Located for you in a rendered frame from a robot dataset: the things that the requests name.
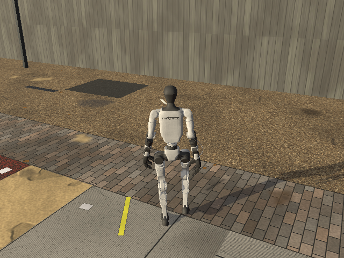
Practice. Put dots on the left robot foot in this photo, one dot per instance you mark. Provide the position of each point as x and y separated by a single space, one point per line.
165 221

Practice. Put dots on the robot left hand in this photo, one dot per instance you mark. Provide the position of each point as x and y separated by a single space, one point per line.
146 161

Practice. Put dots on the robot foot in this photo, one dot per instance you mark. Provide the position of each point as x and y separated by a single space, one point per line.
165 221
185 210

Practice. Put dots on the right robot foot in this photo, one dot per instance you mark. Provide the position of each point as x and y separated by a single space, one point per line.
185 210

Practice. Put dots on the robot right upper arm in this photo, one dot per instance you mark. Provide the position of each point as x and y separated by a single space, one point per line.
189 122

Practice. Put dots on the robot left upper arm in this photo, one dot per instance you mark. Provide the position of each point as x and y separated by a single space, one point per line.
152 123

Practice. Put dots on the robot right hand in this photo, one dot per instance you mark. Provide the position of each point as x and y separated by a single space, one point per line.
197 167

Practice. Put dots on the robot left forearm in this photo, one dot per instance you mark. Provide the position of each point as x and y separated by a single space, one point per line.
148 145

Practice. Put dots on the robot right forearm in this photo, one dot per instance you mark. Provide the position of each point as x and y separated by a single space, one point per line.
194 147

